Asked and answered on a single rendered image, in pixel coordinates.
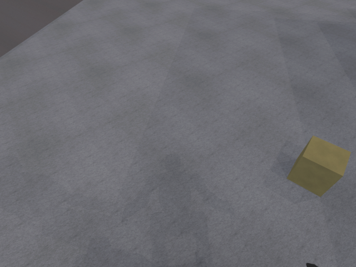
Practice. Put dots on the carton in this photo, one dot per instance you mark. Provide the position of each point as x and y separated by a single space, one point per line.
319 166

